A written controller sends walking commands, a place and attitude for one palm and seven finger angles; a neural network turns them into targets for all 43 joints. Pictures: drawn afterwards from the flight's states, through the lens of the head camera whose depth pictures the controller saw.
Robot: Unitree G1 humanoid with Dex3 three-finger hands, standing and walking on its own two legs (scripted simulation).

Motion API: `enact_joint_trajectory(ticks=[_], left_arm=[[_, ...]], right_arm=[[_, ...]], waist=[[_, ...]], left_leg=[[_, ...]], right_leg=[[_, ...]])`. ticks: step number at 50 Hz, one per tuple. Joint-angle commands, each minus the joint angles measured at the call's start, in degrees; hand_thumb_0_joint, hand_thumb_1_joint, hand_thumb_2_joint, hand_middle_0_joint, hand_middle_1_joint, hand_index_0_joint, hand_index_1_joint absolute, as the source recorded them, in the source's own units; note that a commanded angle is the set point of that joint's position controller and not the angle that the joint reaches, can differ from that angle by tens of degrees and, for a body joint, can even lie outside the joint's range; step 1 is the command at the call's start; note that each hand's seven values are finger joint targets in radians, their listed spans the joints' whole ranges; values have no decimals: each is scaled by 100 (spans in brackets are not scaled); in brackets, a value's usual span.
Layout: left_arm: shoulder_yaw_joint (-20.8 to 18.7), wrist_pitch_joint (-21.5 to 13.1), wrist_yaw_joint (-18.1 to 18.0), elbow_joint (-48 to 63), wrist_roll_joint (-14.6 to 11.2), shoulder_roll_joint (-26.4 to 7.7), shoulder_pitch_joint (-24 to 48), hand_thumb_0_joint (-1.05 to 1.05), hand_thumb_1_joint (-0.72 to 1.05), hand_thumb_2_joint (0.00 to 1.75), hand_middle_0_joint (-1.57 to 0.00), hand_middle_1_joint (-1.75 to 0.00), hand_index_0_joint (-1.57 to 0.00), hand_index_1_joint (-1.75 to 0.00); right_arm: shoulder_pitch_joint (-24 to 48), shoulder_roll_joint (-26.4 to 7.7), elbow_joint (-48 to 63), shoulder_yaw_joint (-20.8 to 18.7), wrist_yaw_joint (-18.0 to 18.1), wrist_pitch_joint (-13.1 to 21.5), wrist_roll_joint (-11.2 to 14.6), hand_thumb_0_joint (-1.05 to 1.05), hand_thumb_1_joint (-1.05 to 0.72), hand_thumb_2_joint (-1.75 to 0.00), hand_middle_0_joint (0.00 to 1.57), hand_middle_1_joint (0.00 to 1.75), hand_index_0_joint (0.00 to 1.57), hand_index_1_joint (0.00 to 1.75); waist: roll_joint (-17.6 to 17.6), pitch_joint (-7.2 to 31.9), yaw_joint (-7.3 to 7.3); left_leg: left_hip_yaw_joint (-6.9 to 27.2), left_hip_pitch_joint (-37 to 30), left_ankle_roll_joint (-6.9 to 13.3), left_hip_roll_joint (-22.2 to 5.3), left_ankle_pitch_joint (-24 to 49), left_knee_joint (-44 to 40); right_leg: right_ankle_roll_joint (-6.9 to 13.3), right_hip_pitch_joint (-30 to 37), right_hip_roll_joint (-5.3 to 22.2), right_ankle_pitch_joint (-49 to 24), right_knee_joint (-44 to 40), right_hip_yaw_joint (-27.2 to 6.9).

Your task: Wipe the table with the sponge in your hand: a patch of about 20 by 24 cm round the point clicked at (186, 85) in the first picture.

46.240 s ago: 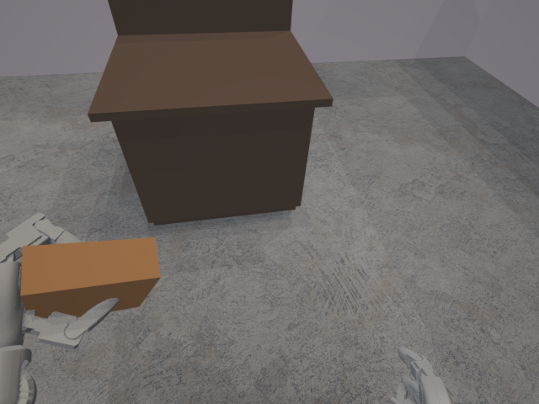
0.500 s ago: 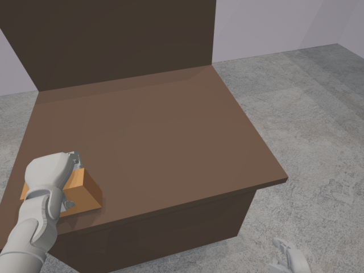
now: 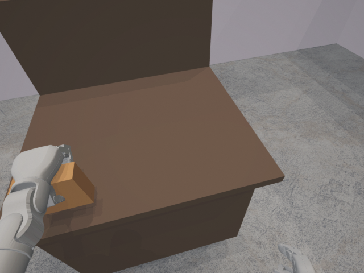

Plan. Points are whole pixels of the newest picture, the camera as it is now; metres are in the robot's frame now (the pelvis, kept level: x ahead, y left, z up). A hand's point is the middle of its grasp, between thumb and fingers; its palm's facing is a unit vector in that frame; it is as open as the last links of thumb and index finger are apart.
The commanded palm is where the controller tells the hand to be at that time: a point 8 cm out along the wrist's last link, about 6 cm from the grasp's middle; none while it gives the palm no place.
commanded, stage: lift the sponge slowly off the table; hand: left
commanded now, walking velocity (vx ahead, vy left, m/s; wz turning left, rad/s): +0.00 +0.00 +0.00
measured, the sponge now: (60, 193) +0.26 +0.34 +0.02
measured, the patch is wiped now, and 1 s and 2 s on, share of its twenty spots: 1.00 1.00 1.00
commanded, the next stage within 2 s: bring the sponge back beside the body in 0.60 s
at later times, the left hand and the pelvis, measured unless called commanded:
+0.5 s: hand (49, 170) +0.27 +0.32 +0.10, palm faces -0.03 -0.07 -1.00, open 9.1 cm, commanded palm +0.25 +0.32 +0.18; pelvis +0.00 +0.00 +0.00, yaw +0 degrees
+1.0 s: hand (56, 180) +0.25 +0.30 +0.10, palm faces -0.03 -0.09 -1.00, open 9.1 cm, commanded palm +0.23 +0.30 +0.18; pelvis +0.00 +0.00 +0.00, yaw +0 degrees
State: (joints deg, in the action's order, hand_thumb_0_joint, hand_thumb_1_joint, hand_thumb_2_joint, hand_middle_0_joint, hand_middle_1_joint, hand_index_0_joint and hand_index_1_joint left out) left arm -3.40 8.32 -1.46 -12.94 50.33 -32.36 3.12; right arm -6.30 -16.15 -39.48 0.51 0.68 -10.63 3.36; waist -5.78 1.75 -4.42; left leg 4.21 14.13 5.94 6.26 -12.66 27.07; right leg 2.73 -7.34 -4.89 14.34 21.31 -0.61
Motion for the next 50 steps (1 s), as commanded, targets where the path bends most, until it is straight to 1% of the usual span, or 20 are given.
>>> enact_joint_trajectory(ticks=[1, 2, 6, 8, 11, 13, 16, 21, 23, 26, 28, 31, 33, 35, 38, 41, 43, 46, 48, 50], left_arm=[[-522, -94, -149, 1371, 53, -1449, 1829, 0, 10, 130, -120, -160, -120, -160], [-806, -103, -147, 1365, 90, -1771, 1791, 0, 10, 130, -120, -160, -120, -160], [-901, -176, -135, 1340, 99, -1869, 1925, 0, 10, 130, -120, -160, -120, -160], [-1122, -183, -121, 1587, 136, -2139, 2170, 0, 10, 130, -120, -160, -120, -160], [-1030, -93, -133, 1298, 58, -1952, 1952, 0, 10, 130, -120, -160, -120, -160], [-1115, -31, -56, 1559, 57, -2099, 1986, 0, 10, 130, -120, -160, -120, -160], [-841, 126, 60, 1340, -18, -1774, 1688, 0, 10, 130, -120, -160, -120, -160], [-628, 191, 309, 1600, -65, -1701, 1846, 0, 10, 130, -120, -160, -120, -160], [-817, 118, 365, 1929, -23, -2003, 2179, 0, 10, 130, -120, -160, -120, -160], [-739, 36, 311, 1727, 31, -1890, 2362, 0, 10, 130, -120, -160, -120, -160], [-964, -21, 274, 2029, 80, -2136, 2448, 0, 10, 130, -120, -160, -120, -160], [-872, 6, 170, 1713, 73, -1888, 2238, 0, 10, 130, -120, -160, -120, -160], [-1164, 68, 148, 1793, 92, -2170, 2149, 0, 10, 130, -120, -160, -120, -160], [-911, 166, 134, 1626, 53, -1858, 2028, 0, 10, 130, -120, -160, -120, -160], [-927, 290, 240, 1815, -24, -1832, 1601, 0, 10, 130, -120, -160, -120, -160], [-634, 364, 322, 2011, -93, -1513, 1232, 0, 10, 130, -120, -160, -120, -160], [-695, 366, 369, 2464, -99, -1624, 1260, 0, 10, 130, -120, -160, -120, -160], [-794, 302, 302, 2372, -80, -1699, 1265, 0, 10, 130, -120, -160, -120, -160], [-1101, 194, 226, 2891, 17, -2106, 1563, 0, 10, 130, -120, -160, -120, -160], [-990, 157, 92, 2742, 40, -1871, 1452, 0, 10, 130, -120, -160, -120, -160]], right_arm=[[938, -670, 955, -202, 89, 325, 24, 0, -90, -90, 20, 30, 20, 30], [929, -702, 908, -203, 100, 316, 18, 0, -90, -90, 20, 30, 20, 30], [927, -674, 893, -170, 127, 329, -1, 0, -90, -90, 20, 30, 20, 30], [1090, -667, 975, -128, 124, 324, -1, 0, -90, -90, 20, 30, 20, 30], [1003, -669, 896, -154, 97, 285, -2, 0, -90, -90, 20, 30, 20, 30], [1181, -677, 996, -119, 74, 272, 1, 0, -90, -90, 20, 30, 20, 30], [1096, -679, 952, -145, 42, 234, 21, 0, -90, -90, 20, 30, 20, 30], [1154, -681, 1041, -113, 58, 250, 48, 0, -90, -90, 20, 30, 20, 30], [1261, -681, 1109, -70, 88, 294, 50, 0, -90, -90, 20, 30, 20, 30], [1104, -649, 999, -76, 129, 307, 37, 0, -90, -90, 20, 30, 20, 30], [1239, -653, 1090, -48, 119, 337, 22, 0, -90, -90, 20, 30, 20, 30], [1108, -637, 973, -90, 87, 304, 3, 0, -90, -90, 20, 30, 20, 30], [1238, -668, 1031, -82, 60, 293, -9, 0, -90, -90, 20, 30, 20, 30], [1197, -651, 999, -99, 30, 260, 1, 0, -90, -90, 20, 30, 20, 30], [1335, -676, 1109, -84, -32, 263, 17, 0, -90, -90, 20, 30, 20, 30], [1266, -655, 1134, -99, -74, 266, 21, 0, -90, -90, 20, 30, 20, 30], [1427, -637, 1259, -64, -74, 310, 20, 0, -90, -90, 20, 30, 20, 30], [1280, -630, 1166, -70, -20, 322, 5, 0, -90, -90, 20, 30, 20, 30], [1441, -635, 1222, -38, 4, 362, -10, 0, -90, -90, 20, 30, 20, 30], [1351, -560, 1125, -64, 24, 405, -16, 0, -90, -90, 20, 30, 20, 30]], waist=[[2, 1147, 117], [-79, 1201, 61], [-17, 1132, 62], [-164, 1214, -40], [22, 1187, -8], [-201, 1323, -87], [-3, 1137, 12], [69, 1003, 100], [-25, 1125, 59], [12, 945, 108], [-301, 1167, -33], [-152, 1176, -28], [-147, 1364, -149], [-19, 1302, -91], [-30, 1337, -143], [114, 1185, -53], [-85, 1185, -88], [186, 943, -38], [-148, 1133, -148], [-198, 990, -120]], left_leg=[[445, -793, -229, -453, 1493, -330], [491, -835, -247, -464, 1524, -360], [412, -759, -202, -425, 1439, -367], [439, -789, -228, -412, 1532, -425], [377, -734, -237, -418, 1576, -408], [387, -795, -249, -391, 1669, -430], [357, -771, -245, -427, 1710, -411], [406, -851, -196, -455, 1540, -461], [448, -961, -183, -451, 1531, -482], [448, -969, -196, -467, 1470, -522], [494, -1058, -231, -453, 1565, -562], [441, -993, -271, -446, 1624, -547], [446, -954, -285, -432, 1711, -571], [380, -899, -289, -439, 1694, -539], [401, -859, -284, -439, 1758, -551], [400, -879, -268, -485, 1797, -504], [454, -956, -237, -489, 1702, -531], [424, -853, -186, -484, 1449, -548], [483, -956, -187, -467, 1504, -562], [474, -1012, -217, -485, 1549, -534]], right_leg=[[269, 42, 69, -1048, -254, -116], [285, 74, 62, -1035, -263, -130], [281, 177, 71, -1061, -285, -147], [332, 301, 58, -1158, -279, -248], [293, 325, 85, -1241, -282, -167], [331, 477, 94, -1376, -277, -276], [281, 365, 111, -1406, -295, -170], [249, 252, 122, -1211, -379, -152], [289, 327, 101, -1216, -385, -252], [263, 195, 87, -1039, -426, -110], [334, 348, 72, -1083, -414, -230], [307, 359, 82, -1113, -395, -140], [354, 547, 71, -1259, -359, -279], [305, 492, 112, -1292, -345, -194], [334, 602, 107, -1403, -309, -303], [261, 485, 135, -1429, -292, -166], [293, 466, 117, -1331, -316, -286], [249, 398, 116, -1133, -359, -187], [314, 505, 63, -1169, -320, -357], [292, 384, 64, -1094, -330, -234]])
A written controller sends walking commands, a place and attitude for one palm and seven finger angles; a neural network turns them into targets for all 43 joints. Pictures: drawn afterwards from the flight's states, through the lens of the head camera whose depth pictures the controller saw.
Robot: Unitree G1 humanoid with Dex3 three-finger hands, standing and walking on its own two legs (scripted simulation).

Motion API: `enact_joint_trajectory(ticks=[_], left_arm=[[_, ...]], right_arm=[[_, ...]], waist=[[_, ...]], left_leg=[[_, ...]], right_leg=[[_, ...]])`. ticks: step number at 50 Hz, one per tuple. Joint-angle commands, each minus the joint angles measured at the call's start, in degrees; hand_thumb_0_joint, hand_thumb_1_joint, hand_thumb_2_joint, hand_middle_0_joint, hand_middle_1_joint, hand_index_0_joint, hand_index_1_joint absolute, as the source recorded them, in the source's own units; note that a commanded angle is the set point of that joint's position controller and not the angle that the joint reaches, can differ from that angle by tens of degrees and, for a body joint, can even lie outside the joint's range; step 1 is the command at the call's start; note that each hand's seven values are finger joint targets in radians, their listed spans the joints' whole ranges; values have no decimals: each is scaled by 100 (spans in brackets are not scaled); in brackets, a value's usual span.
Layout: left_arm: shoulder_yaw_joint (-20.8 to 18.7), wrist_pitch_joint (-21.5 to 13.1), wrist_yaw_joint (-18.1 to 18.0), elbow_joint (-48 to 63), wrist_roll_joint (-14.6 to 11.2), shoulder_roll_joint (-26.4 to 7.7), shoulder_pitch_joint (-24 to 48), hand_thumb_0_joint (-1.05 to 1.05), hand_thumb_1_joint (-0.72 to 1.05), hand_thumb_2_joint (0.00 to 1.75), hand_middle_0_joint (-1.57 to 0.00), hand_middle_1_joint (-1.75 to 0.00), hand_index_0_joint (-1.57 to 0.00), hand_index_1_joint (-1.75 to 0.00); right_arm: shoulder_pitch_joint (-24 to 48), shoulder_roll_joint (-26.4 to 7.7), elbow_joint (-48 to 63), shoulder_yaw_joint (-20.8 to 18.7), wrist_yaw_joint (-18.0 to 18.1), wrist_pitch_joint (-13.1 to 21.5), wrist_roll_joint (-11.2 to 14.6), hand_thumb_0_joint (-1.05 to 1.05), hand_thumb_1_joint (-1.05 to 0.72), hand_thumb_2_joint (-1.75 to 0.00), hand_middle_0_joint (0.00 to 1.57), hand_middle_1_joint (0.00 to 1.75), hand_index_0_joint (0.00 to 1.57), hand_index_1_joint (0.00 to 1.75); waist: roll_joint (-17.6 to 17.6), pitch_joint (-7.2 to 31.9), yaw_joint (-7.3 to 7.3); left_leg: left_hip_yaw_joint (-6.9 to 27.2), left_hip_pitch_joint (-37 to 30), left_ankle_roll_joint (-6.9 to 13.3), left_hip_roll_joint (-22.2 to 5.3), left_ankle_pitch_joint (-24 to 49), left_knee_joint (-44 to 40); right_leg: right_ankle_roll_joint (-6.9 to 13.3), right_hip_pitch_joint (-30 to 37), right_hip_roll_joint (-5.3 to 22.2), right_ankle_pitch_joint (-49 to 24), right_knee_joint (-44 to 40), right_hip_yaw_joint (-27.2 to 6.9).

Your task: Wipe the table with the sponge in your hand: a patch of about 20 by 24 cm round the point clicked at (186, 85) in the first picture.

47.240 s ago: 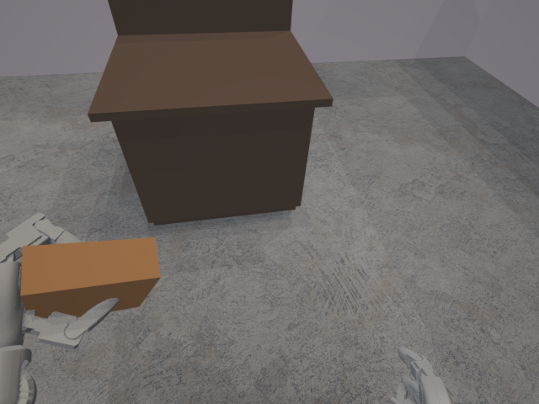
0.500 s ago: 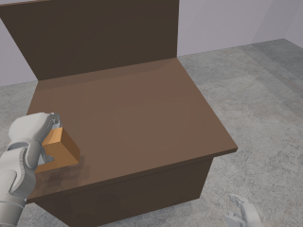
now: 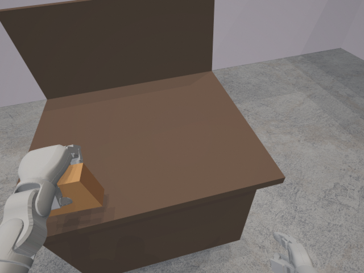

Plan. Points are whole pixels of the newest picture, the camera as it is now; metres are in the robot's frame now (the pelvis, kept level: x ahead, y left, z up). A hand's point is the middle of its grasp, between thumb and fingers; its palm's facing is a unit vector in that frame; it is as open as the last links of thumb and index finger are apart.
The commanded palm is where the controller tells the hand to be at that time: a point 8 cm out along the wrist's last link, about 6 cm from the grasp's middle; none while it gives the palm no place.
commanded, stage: bring the sponge back beside the body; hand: left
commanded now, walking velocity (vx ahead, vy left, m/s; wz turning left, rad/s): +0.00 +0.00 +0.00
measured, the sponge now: (69, 195) +0.25 +0.31 +0.04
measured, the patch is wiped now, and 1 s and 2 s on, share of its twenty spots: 1.00 1.00 1.00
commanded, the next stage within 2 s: step back with the hand held close in 1.28 s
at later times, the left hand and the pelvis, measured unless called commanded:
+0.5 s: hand (63, 194) +0.22 +0.27 +0.10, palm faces +0.02 -0.10 -0.99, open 9.1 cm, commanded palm +0.18 +0.28 +0.18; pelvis -0.01 -0.01 +0.00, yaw -1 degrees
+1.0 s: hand (60, 216) +0.17 +0.25 +0.11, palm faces +0.09 -0.10 -0.99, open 9.1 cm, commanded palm +0.14 +0.25 +0.18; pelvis -0.02 -0.02 +0.00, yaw -2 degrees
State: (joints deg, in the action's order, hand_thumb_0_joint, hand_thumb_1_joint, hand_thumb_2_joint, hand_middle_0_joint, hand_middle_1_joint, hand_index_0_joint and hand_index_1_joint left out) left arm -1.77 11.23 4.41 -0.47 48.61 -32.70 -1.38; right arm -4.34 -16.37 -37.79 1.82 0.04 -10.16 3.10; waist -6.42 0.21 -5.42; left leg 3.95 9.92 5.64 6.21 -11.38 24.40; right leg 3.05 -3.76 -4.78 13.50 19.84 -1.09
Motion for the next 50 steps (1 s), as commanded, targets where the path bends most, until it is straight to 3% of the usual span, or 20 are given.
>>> enact_joint_trajectory(ticks=[1, 3, 7, 8, 13, 17, 18, 21, 23, 25, 28, 31, 33, 36, 39, 42, 43, 45, 48, 50], left_arm=[[-1052, -143, -524, 1523, 186, -1692, 1876, 0, 10, 130, -120, -160, -120, -160], [-1104, -113, -560, 1837, 203, -1769, 1980, 0, 10, 130, -120, -160, -120, -160], [-1015, 165, -564, 1377, 128, -1525, 1359, 0, 10, 130, -120, -160, -120, -160], [-989, 251, -508, 1535, 130, -1536, 1372, 0, 10, 130, -120, -160, -120, -160], [-742, 480, -288, 1730, 48, -1329, 1006, 0, 10, 130, -120, -160, -120, -160], [-795, 345, -256, 2044, 77, -1384, 784, 0, 10, 130, -120, -160, -120, -160], [-859, 299, -257, 2428, 135, -1545, 996, 0, 10, 130, -120, -160, -120, -160], [-957, 173, -420, 2378, 159, -1468, 705, 0, 10, 130, -120, -160, -120, -160], [-1239, 149, -487, 2648, 176, -1768, 718, 0, 10, 130, -120, -160, -120, -160], [-1302, 209, -596, 2285, 136, -1651, 425, 0, 10, 130, -120, -160, -120, -160], [-1171, 384, -593, 2526, 51, -1508, 331, 0, 10, 130, -120, -160, -120, -160], [-824, 571, -504, 2286, -80, -1103, -32, 0, 10, 130, -120, -160, -120, -160], [-662, 676, -380, 2621, -45, -1072, 70, 0, 10, 130, -120, -160, -120, -160], [-554, 632, -310, 2664, -78, -941, -361, 0, 10, 130, -120, -160, -120, -160], [-855, 452, -375, 3328, 83, -1354, -211, 0, 10, 130, -120, -160, -120, -160], [-1080, 283, -534, 3298, 101, -1405, -775, 0, 10, 130, -120, -160, -120, -160], [-1264, 278, -590, 3618, 166, -1608, -670, 0, 10, 130, -120, -160, -120, -160], [-1222, 330, -759, 3370, 132, -1379, -942, 0, 10, 130, -120, -160, -120, -160], [-1103, 510, -811, 3333, 57, -1288, -435, 0, 10, 130, -120, -160, -120, -160], [-938, 668, -803, 2822, -2, -1068, -510, 0, 10, 130, -120, -160, -120, -160]], right_arm=[[1105, -543, 930, -201, 75, 361, 16, 0, -90, -90, 20, 30, 20, 30], [1281, -545, 1019, -178, 72, 415, 13, 0, -90, -90, 20, 30, 20, 30], [1235, -575, 902, -217, 38, 340, 17, 0, -90, -90, 20, 30, 20, 30], [1394, -581, 978, -185, 22, 355, 34, 0, -90, -90, 20, 30, 20, 30], [1527, -572, 1076, -133, 2, 344, 48, 0, -90, -90, 20, 30, 20, 30], [1405, -518, 1073, -122, 20, 358, 17, 0, -90, -90, 20, 30, 20, 30], [1558, -528, 1161, -91, 35, 405, 23, 0, -90, -90, 20, 30, 20, 30], [1358, -463, 1076, -114, 34, 425, -16, 0, -90, -90, 20, 30, 20, 30], [1522, -492, 1152, -102, 41, 454, -24, 0, -90, -90, 20, 30, 20, 30], [1421, -461, 1044, -136, 45, 426, -35, 0, -90, -90, 20, 30, 20, 30], [1642, -493, 1125, -125, 1, 411, 0, 0, -90, -90, 20, 30, 20, 30], [1544, -503, 1077, -152, -9, 392, 35, 0, -90, -90, 20, 30, 20, 30], [1771, -504, 1189, -112, 9, 447, 50, 0, -90, -90, 20, 30, 20, 30], [1599, -469, 1173, -125, 37, 483, 25, 0, -90, -90, 20, 30, 20, 30], [1603, -422, 1256, -110, 71, 564, -22, 0, -90, -90, 20, 30, 20, 30], [1516, -416, 1221, -106, 56, 553, -55, 0, -90, -90, 20, 30, 20, 30], [1672, -439, 1277, -113, 53, 585, -58, 0, -90, -90, 20, 30, 20, 30], [1518, -379, 1242, -143, 36, 574, -65, 0, -90, -90, 20, 30, 20, 30], [1717, -437, 1230, -138, 26, 537, 1, 0, -90, -90, 20, 30, 20, 30], [1598, -455, 1142, -154, 57, 518, 12, 0, -90, -90, 20, 30, 20, 30]], waist=[[-107, 1083, 16], [-400, 1222, -63], [64, 1171, -59], [-53, 1165, -71], [222, 1048, -25], [204, 1001, -19], [-109, 1045, -37], [-66, 879, -64], [-186, 1002, -177], [102, 920, -183], [-163, 866, -190], [216, 695, -68], [7, 706, -72], [405, 644, -24], [43, 883, -117], [53, 672, -210], [-141, 766, -273], [-30, 616, -260], [-132, 382, -158], [206, 338, -107]], left_leg=[[529, -585, -221, -497, 1390, -309], [593, -659, -233, -493, 1337, -353], [468, -513, -233, -461, 1376, -303], [483, -507, -231, -456, 1351, -324], [430, -408, -188, -448, 1236, -298], [445, -490, -158, -465, 1251, -269], [489, -533, -137, -472, 1141, -305], [481, -509, -171, -485, 1185, -301], [498, -500, -139, -453, 1087, -302], [401, -423, -159, -430, 1126, -215], [417, -418, -169, -412, 1072, -248], [359, -334, -162, -423, 987, -200], [393, -394, -138, -424, 876, -230], [340, -355, -117, -419, 839, -156], [362, -441, -102, -427, 808, -117], [350, -430, -136, -421, 791, -107], [399, -442, -121, -427, 730, -122], [319, -366, -168, -440, 761, -43], [353, -348, -162, -424, 512, -102], [284, -294, -165, -429, 543, -55]], right_leg=[[256, -6, 28, -941, -200, -134], [320, 60, -4, -917, -188, -304], [268, 106, 61, -1054, -205, -260], [310, 119, 39, -1068, -198, -391], [265, 100, 69, -1117, -183, -401], [210, 69, 84, -1057, -174, -254], [262, 82, 29, -964, -167, -423], [255, 69, 29, -891, -167, -278], [310, 188, -7, -901, -156, -519], [285, 148, 52, -968, -161, -492], [318, 116, 29, -957, -187, -654], [227, -30, 85, -897, -210, -505], [256, -101, 63, -785, -225, -626], [173, -114, 124, -768, -207, -502], [207, -20, 102, -623, -124, -586], [227, -126, 89, -499, -198, -563], [296, -65, 24, -476, -189, -823], [283, -178, 63, -420, -178, -700], [313, -396, -10, -169, -310, -917], [246, -460, 49, -218, -309, -783]])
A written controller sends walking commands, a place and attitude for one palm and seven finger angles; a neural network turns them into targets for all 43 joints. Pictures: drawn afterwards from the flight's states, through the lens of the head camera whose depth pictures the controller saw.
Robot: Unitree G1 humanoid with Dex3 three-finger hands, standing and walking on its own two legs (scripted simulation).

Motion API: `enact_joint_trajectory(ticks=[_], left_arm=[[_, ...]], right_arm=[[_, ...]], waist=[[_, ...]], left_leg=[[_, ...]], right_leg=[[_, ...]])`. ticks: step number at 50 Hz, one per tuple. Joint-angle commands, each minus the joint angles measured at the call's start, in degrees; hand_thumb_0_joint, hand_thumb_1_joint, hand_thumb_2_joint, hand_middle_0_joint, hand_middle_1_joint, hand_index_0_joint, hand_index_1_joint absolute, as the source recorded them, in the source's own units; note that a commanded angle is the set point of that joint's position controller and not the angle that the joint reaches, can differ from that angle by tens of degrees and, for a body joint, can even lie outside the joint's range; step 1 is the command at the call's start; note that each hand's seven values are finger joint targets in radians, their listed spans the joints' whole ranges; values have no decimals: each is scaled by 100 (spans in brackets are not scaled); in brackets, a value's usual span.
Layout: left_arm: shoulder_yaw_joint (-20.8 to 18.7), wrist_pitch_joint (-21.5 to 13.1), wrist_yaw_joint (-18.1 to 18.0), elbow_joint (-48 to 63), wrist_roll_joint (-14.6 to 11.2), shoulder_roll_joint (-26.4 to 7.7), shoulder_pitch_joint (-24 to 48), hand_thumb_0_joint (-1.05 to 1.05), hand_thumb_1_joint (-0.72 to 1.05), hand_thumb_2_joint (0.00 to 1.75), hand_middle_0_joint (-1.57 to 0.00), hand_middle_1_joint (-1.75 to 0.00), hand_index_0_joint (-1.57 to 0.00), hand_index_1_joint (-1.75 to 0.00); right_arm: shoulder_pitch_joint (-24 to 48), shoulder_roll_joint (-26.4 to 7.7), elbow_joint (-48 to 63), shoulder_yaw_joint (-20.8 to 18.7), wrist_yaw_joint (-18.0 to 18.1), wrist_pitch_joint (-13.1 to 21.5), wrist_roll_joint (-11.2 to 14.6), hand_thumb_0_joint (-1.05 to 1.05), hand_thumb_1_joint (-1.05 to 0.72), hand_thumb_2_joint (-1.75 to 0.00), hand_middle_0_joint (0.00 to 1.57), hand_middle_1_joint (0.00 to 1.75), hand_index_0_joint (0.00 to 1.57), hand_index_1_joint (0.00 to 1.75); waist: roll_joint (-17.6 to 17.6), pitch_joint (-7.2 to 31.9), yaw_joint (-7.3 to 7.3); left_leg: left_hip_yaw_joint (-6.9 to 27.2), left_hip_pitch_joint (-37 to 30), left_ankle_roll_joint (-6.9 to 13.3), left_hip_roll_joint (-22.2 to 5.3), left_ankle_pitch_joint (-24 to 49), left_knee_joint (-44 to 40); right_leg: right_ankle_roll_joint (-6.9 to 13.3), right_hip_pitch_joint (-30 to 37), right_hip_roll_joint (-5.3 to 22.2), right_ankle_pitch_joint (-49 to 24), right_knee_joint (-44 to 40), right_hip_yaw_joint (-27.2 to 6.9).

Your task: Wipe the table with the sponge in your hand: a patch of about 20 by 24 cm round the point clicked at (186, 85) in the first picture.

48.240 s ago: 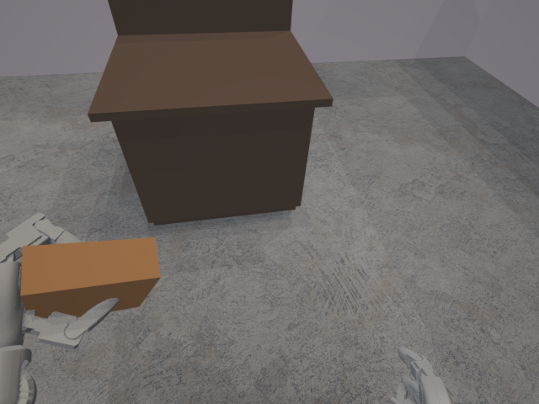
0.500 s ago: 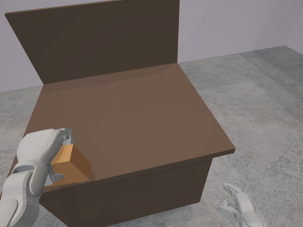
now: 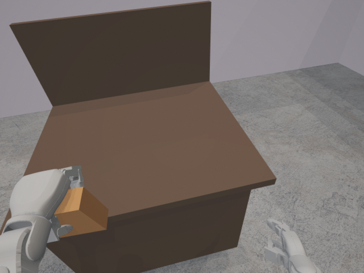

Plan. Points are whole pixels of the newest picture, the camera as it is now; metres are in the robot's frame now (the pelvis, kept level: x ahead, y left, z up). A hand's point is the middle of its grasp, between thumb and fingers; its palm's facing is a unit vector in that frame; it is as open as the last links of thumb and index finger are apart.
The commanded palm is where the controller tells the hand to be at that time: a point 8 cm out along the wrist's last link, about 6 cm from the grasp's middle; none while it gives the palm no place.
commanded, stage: bring the sponge back beside the body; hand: left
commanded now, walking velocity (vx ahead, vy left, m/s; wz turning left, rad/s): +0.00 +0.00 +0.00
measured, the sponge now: (70, 218) +0.18 +0.29 +0.06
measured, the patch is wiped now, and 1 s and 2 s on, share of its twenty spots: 1.00 1.00 1.00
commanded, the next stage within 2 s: step back with the hand held close in 0.28 s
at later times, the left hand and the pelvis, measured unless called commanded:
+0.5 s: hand (71, 190) +0.20 +0.27 +0.13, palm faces +0.30 -0.65 -0.70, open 9.1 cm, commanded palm +0.15 +0.28 +0.18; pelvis +0.00 -0.01 +0.00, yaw +2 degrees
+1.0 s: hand (44, 208) +0.16 +0.29 +0.14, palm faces +0.36 -0.84 -0.40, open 9.1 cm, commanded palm +0.11 +0.32 +0.18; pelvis -0.04 +0.04 -0.02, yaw +1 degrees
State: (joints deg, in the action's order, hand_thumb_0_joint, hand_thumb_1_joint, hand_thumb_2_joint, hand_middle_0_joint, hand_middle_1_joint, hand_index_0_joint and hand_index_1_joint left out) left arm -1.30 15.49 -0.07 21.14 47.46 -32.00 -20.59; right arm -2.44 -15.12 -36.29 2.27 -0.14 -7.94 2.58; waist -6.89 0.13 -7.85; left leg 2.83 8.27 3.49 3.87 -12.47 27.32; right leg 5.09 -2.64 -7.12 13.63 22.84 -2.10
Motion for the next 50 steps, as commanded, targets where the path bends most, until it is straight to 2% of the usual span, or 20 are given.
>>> enact_joint_trajectory(ticks=[1, 6, 9, 11, 13, 18, 20, 21, 22, 23, 24, 27, 28, 30, 33, 39, 42, 45, 48, 50], left_arm=[[-791, 309, -301, 515, 30, -959, 1375, 0, 10, 130, -120, -160, -120, -160], [-402, 457, 31, 566, 11, -778, 1297, 0, 10, 130, -120, -160, -120, -160], [-644, 265, 70, 1276, 180, -1223, 1587, 0, 10, 130, -120, -160, -120, -160], [-807, 119, 9, 1139, 249, -1277, 1121, 0, 10, 130, -120, -160, -120, -160], [-1225, -2, -103, 1426, 309, -1689, 1166, 0, 10, 130, -120, -160, -120, -160], [-1246, 104, -403, 1167, 205, -1432, 1376, 0, 10, 130, -120, -160, -120, -160], [-791, 285, -417, 442, 158, -911, 1454, 0, 10, 130, -120, -160, -120, -160], [-1846, -867, -408, 1348, -4683, -110, 2496, 0, 10, 130, -120, -160, -120, -160], [-2015, -1278, -401, 171, -4759, -474, 1376, 0, 10, 130, -120, -160, -120, -160], [-1756, -1430, -359, 98, -4773, -220, 1143, 0, 10, 130, -120, -160, -120, -160], [-1908, -1660, -385, 627, -5011, -94, 1042, 0, 10, 130, -120, -160, -120, -160], [-1960, -2069, -457, 1750, -5213, 18, 312, 0, 10, 130, -120, -160, -120, -160], [-2187, -2187, -521, 2278, -5250, -210, 188, 0, 10, 130, -120, -160, -120, -160], [-2352, -2310, -608, 2708, -5249, -224, -281, 0, 10, 130, -120, -160, -120, -160], [-2889, -2356, -710, 2864, -5242, -644, -557, 0, 10, 130, -120, -160, -120, -160], [-2717, -2345, -709, 1980, -5332, -183, -978, 0, 10, 130, -120, -160, -120, -160], [-2479, -2343, -666, 1799, -5345, -40, -802, 0, 10, 130, -120, -160, -120, -160], [-2265, -2386, -668, 1956, -5279, 38, -578, 0, 10, 130, -120, -160, -120, -160], [-2507, -2482, -713, 2302, -5032, -222, -9, 0, 10, 130, -120, -160, -120, -160], [-2520, -2512, -690, 2252, -4873, -128, 161, 0, 10, 130, -120, -160, -120, -160]], right_arm=[[1419, -577, 987, -198, 87, 282, 82, 0, -90, -90, 20, 30, 20, 30], [1548, -578, 1029, -157, 162, 353, 81, 0, -90, -90, 20, 30, 20, 30], [1594, -525, 1130, -125, 200, 449, 24, 0, -90, -90, 20, 30, 20, 30], [1485, -518, 1072, -107, 188, 448, -31, 0, -90, -90, 20, 30, 20, 30], [1551, -547, 1103, -112, 169, 455, -39, 0, -90, -90, 20, 30, 20, 30], [1526, -538, 1085, -182, 123, 381, 13, 0, -90, -90, 20, 30, 20, 30], [1378, -563, 971, -192, 134, 340, 44, 0, -90, -90, 20, 30, 20, 30], [566, -517, 1886, -274, 248, 434, 29, 0, -90, -90, 20, 30, 20, 30], [215, -482, 1478, -139, 261, 535, -34, 0, -90, -90, 20, 30, 20, 30], [325, -437, 1521, -154, 226, 561, -38, 0, -90, -90, 20, 30, 20, 30], [-65, -419, 1572, -237, 271, 561, 22, 0, -90, -90, 20, 30, 20, 30], [-230, -497, 1607, -287, 314, 625, -4, 0, -90, -90, 20, 30, 20, 30], [-238, -545, 1612, -287, 324, 652, -27, 0, -90, -90, 20, 30, 20, 30], [-277, -580, 1580, -287, 324, 673, -78, 0, -90, -90, 20, 30, 20, 30], [-376, -606, 1459, -362, 331, 663, -115, 0, -90, -90, 20, 30, 20, 30], [-502, -541, 1350, -500, 406, 621, -37, 0, -90, -90, 20, 30, 20, 30], [-435, -621, 1386, -501, 404, 673, -14, 0, -90, -90, 20, 30, 20, 30], [-355, -686, 1430, -449, 413, 776, -45, 0, -90, -90, 20, 30, 20, 30], [-227, -874, 1462, -464, 458, 945, -146, 0, -90, -90, 20, 30, 20, 30], [-349, -797, 1386, -483, 449, 1047, -231, 0, -90, -90, 20, 30, 20, 30]], waist=[[357, 263, 188], [543, 404, 246], [111, 797, 165], [178, 634, 109], [-76, 713, 11], [-166, 448, 32], [166, 202, 185], [967, -819, 769], [1525, -321, 623], [1388, -330, 618], [1593, 31, 630], [782, 873, 672], [168, 1064, 656], [-433, 1196, 620], [-141, 1294, 636], [640, 1372, 813], [763, 971, 813], [338, 614, 791], [-550, 347, 726], [-457, 376, 698]], left_leg=[[366, -104, 66, -186, 585, -372], [323, -144, 110, -148, 603, -319], [353, -274, 123, -144, 640, -283], [337, -255, 88, -146, 753, -263], [394, -266, 78, -159, 735, -299], [362, -201, 30, -168, 662, -292], [292, -64, 20, -176, 623, -277], [657, 168, 95, -288, -191, 140], [683, -42, 106, -292, -137, 362], [666, -215, 101, -235, -15, 290], [688, -286, 100, -359, 160, 449], [587, -212, 114, -526, 819, 581], [673, -169, 126, -621, 1049, 450], [922, 262, 161, -833, 1657, 344], [1048, 639, 77, -965, 2256, 489], [976, 784, -61, -932, 1613, 700], [1073, 1055, -46, -909, 517, 575], [1354, 1500, 50, -1007, -775, -52], [2170, 2909, 367, -1398, -2935, -1447], [2439, 3546, 523, -1578, -3330, -1923]], right_leg=[[-2, -588, 319, -198, -660, -643], [-78, -515, 413, -320, -636, -668], [-33, -341, 432, -250, -543, -736], [-13, -360, 427, -337, -557, -667], [63, -288, 366, -330, -551, -846], [115, -525, 284, -175, -627, -936], [45, -722, 298, -178, -618, -708], [-157, -1673, 691, -603, -996, -1145], [-211, -1675, 870, -641, -947, -1060], [-280, -1771, 873, -842, -884, -1069], [-390, -1596, 1157, -1017, -824, -916], [-400, -1150, 1448, -1900, -245, -713], [-400, -1024, 1434, -1973, -2, -707], [-394, -799, 1301, -2046, 362, -581], [-305, -646, 1301, -2224, 543, -599], [-174, -933, 1394, -1992, 525, -648], [-136, -1375, 1345, -1071, 357, -703], [-181, -1530, 1073, -1, 484, -571], [-440, -560, 373, 332, 1530, -276], [-554, -3, 138, 334, 2388, -263]])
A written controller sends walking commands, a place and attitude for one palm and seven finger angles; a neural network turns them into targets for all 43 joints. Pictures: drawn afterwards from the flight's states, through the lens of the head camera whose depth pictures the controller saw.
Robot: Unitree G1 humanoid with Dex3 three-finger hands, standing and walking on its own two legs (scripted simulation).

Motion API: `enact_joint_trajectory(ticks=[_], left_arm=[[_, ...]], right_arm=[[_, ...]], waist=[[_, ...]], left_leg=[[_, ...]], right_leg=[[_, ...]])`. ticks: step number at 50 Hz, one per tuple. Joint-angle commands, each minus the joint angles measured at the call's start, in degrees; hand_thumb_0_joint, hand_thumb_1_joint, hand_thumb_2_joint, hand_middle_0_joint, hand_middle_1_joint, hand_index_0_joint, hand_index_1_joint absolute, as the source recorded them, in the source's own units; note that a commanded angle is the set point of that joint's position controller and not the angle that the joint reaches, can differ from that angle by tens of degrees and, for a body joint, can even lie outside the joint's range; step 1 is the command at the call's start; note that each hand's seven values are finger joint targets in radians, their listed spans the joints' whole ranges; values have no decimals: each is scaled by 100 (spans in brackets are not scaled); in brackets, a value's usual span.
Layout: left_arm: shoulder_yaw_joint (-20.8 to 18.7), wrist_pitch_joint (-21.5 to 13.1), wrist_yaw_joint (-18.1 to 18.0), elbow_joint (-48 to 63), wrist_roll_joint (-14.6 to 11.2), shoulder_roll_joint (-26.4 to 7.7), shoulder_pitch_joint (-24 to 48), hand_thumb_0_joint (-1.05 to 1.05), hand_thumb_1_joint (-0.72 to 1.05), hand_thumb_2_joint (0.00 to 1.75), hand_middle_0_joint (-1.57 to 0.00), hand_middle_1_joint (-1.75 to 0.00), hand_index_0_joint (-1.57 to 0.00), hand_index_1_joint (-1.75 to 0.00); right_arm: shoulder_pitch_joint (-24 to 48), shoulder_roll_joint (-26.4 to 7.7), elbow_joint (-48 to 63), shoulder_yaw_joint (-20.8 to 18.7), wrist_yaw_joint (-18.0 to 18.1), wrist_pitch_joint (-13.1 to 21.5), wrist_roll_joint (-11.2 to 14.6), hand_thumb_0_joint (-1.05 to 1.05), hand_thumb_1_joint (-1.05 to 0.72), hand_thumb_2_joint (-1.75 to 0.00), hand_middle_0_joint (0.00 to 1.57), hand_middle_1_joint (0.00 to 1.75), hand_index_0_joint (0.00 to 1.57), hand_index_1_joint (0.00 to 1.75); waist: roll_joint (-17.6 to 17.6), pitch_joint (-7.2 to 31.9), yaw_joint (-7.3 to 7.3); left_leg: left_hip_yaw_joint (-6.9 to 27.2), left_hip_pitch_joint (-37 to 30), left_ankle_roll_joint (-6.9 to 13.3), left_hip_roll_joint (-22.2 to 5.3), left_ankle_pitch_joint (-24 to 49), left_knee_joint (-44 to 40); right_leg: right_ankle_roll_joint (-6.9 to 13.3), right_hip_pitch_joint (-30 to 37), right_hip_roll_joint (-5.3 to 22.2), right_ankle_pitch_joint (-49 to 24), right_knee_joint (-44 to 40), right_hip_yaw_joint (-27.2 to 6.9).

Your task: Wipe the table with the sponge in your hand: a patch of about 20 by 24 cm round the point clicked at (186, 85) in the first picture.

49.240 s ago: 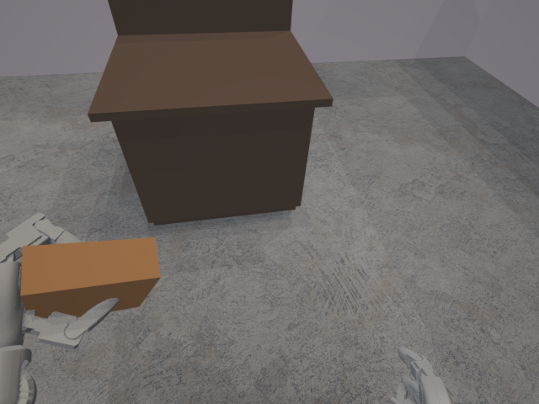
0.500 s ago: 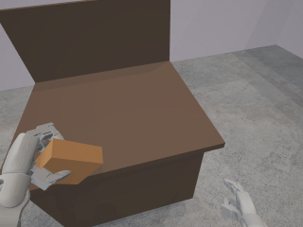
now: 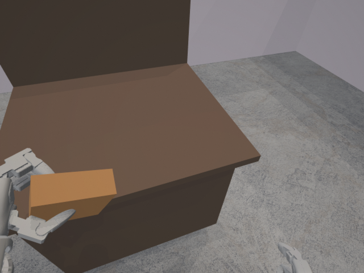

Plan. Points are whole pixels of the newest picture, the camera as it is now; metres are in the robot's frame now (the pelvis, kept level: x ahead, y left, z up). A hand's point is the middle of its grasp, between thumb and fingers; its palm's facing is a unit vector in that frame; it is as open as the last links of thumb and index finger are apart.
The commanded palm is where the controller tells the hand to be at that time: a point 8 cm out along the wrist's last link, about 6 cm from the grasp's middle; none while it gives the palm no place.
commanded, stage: step back with the hand held close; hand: left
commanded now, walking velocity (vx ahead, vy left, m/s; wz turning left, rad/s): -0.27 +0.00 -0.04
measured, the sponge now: (82, 196) +0.22 +0.20 +0.12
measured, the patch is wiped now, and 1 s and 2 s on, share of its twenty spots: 1.00 1.00 1.00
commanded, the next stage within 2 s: stop stepping back and stand still in 0.68 s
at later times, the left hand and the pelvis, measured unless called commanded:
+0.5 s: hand out of the picture +0.11 +0.27 +0.16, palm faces +0.34 -0.85 -0.41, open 9.1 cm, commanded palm +0.06 +0.30 +0.19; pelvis -0.10 +0.02 +0.00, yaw +0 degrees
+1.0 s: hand out of the picture -0.06 +0.30 +0.19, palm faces +0.24 -0.87 -0.42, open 9.1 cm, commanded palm -0.09 +0.36 +0.19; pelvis -0.26 +0.08 +0.01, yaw -2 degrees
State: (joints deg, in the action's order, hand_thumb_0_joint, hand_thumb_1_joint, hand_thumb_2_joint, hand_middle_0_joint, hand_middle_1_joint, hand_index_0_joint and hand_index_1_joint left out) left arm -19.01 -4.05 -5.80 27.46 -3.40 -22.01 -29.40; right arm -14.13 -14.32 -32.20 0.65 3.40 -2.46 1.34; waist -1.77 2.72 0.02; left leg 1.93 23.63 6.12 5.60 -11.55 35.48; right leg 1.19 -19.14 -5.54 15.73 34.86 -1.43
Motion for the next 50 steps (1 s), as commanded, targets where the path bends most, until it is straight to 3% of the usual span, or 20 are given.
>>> enact_joint_trajectory(ticks=[1, 6, 10, 13, 16, 19, 24, 26, 27, 28, 29, 30, 33, 35, 37, 39, 40, 42, 46, 50], left_arm=[[-816, -553, -96, 1583, 223, -1172, 1067, 0, 10, 130, -120, -160, -120, -160], [-757, -659, 61, 1069, 108, -887, 653, 0, 10, 130, -120, -160, -120, -160], [-419, -881, 105, 1275, -72, -777, 747, 0, 10, 130, -120, -160, -120, -160], [-451, -815, 42, 1486, -115, -955, 717, 0, 10, 130, -120, -160, -120, -160], [-593, -746, 6, 1696, -81, -1039, 836, 0, 10, 130, -120, -160, -120, -160], [-944, -796, 7, 1839, 21, -1240, 987, 0, 10, 130, -120, -160, -120, -160], [-769, -800, 40, 1909, -68, -984, 485, 0, 10, 130, -120, -160, -120, -160], [-528, -898, 35, 1868, -105, -917, 399, 0, 10, 130, -120, -160, -120, -160], [-388, -990, 21, 1904, -132, -911, 484, 0, 10, 130, -120, -160, -120, -160], [-457, -1050, -25, 1924, -144, -983, 716, 0, 10, 130, -120, -160, -120, -160], [-200, -945, 14, 1654, -109, -685, 941, 0, 10, 130, -120, -160, -120, -160], [-303, -823, 85, 1556, -128, -725, 1262, 0, 10, 130, -120, -160, -120, -160], [-498, -837, 108, 1168, -18, -1170, 1970, 0, 10, 130, -120, -160, -120, -160], [-668, -973, -10, 1278, -26, -1198, 1418, 0, 10, 130, -120, -160, -120, -160], [-882, -1093, -85, 2187, -67, -1256, 1053, 0, 10, 130, -120, -160, -120, -160], [-1141, -1125, -57, 2099, -46, -1216, 109, 0, 10, 130, -120, -160, -120, -160], [-1134, -1120, -5, 2863, -188, -1223, 44, 0, 10, 130, -120, -160, -120, -160], [-1022, -966, -30, 3333, -189, -1042, 172, 0, 10, 130, -120, -160, -120, -160], [-794, -661, -115, 2448, -182, -943, -349, 0, 10, 130, -120, -160, -120, -160], [-886, -419, -145, 900, -118, -925, -26, 0, 10, 130, -120, -160, -120, -160]], right_arm=[[762, -844, 963, -338, 74, 536, -134, 0, -90, -90, 20, 30, 20, 30], [575, -689, 781, -314, -45, 612, -101, 0, -90, -90, 20, 30, 20, 30], [687, -531, 650, -255, -97, 568, -1, 0, -90, -90, 20, 30, 20, 30], [653, -637, 677, -372, -32, 552, 109, 0, -90, -90, 20, 30, 20, 30], [930, -664, 841, -292, 12, 559, -8, 0, -90, -90, 20, 30, 20, 30], [819, -608, 711, -305, -2, 639, -207, 0, -90, -90, 20, 30, 20, 30], [598, -452, 627, -365, -157, 696, -162, 0, -90, -90, 20, 30, 20, 30], [502, -442, 534, -382, -184, 629, -26, 0, -90, -90, 20, 30, 20, 30], [544, -403, 494, -426, -185, 625, 56, 0, -90, -90, 20, 30, 20, 30], [666, -402, 461, -409, -190, 627, 19, 0, -90, -90, 20, 30, 20, 30], [706, -465, 567, -423, -176, 626, 102, 0, -90, -90, 20, 30, 20, 30], [718, -377, 734, -382, -206, 609, 138, 0, -90, -90, 20, 30, 20, 30], [1158, -457, 741, -49, -53, 392, -33, 0, -90, -90, 20, 30, 20, 30], [1017, -429, 657, -103, 105, 528, 1, 0, -90, -90, 20, 30, 20, 30], [654, -548, 815, -359, 22, 773, -57, 0, -90, -90, 20, 30, 20, 30], [408, -440, 734, -430, -172, 963, -37, 0, -90, -90, 20, 30, 20, 30], [344, -468, 810, -433, -233, 1061, -95, 0, -90, -90, 20, 30, 20, 30], [476, -505, 741, -484, -370, 1184, -4, 0, -90, -90, 20, 30, 20, 30], [711, -517, 782, -408, -348, 1204, 106, 0, -90, -90, 20, 30, 20, 30], [921, -446, 690, -250, -131, 903, -13, 0, -90, -90, 20, 30, 20, 30]], waist=[[-832, 182, -117], [-268, 216, -99], [-134, 828, -29], [551, 989, 51], [-587, 376, -36], [-1263, 574, -115], [-1050, 1056, -214], [127, 1067, -96], [1337, 994, 8], [1793, 698, -38], [2069, 230, 97], [1975, 5, 180], [-178, -932, 161], [-1062, -410, 127], [-2277, 676, -34], [-1044, 1528, -58], [-1250, 1595, 51], [-1196, 1293, 123], [-1091, 488, 99], [-1032, 153, -91]], left_leg=[[2495, 2029, 294, -1786, -3284, -2722], [1872, 833, 24, -1432, -2011, -1957], [886, -1069, -496, -960, 191, -529], [618, -1874, -425, -813, 25, 132], [1252, -777, -224, -1231, -335, -1097], [2369, 605, -196, -1861, -2210, -2852], [1199, 79, -788, -1427, -1912, -2381], [377, -1224, -1053, -735, -1459, 196], [493, -1704, -1041, -384, -1263, 2603], [597, -1162, -968, -202, -1951, 4316], [901, -398, -792, -516, -2090, 5112], [1039, 100, -739, -788, -1993, 4907], [473, 609, -730, -923, -1587, 1557], [60, 46, -656, -785, 204, -1140], [1682, -2033, -15, -2461, 4667, -944], [1321, -3033, 160, -2412, 5116, -623], [1819, -2760, 234, -2374, 4886, -671], [1526, -2287, 165, -2280, 3688, -896], [1111, -458, -81, -2048, -1955, -2096], [838, 874, -388, -1795, -3028, -2436]], right_leg=[[-161, 1747, -8, 169, 1239, -348], [24, 1421, 91, 84, -603, -304], [344, 361, 882, -1125, -1505, -705], [370, -510, 1103, -1457, -1129, -694], [112, -281, 472, -116, -482, -367], [7, 1065, -163, 1081, 1128, -308], [286, 1339, 0, 1246, -96, -44], [737, -166, 939, 710, -1800, -528], [1162, -1355, 2148, 166, -2411, -1847], [1510, -1679, 2785, -525, -2507, -2160], [1400, -1692, 2835, -1375, -2102, -1550], [1220, -1272, 2618, -2260, -1704, -1077], [547, -440, 1977, -3697, -600, -351], [291, 178, 1490, -3493, 582, -258], [-121, -1462, 502, 1150, 1979, -87], [-221, -1979, 229, 2023, 2543, -158], [-302, -1935, 287, 1956, 2623, -203], [-341, -1680, 428, 1216, 2687, -331], [-239, -560, 533, 589, 1766, 97], [27, 926, 131, 980, 510, 686]])
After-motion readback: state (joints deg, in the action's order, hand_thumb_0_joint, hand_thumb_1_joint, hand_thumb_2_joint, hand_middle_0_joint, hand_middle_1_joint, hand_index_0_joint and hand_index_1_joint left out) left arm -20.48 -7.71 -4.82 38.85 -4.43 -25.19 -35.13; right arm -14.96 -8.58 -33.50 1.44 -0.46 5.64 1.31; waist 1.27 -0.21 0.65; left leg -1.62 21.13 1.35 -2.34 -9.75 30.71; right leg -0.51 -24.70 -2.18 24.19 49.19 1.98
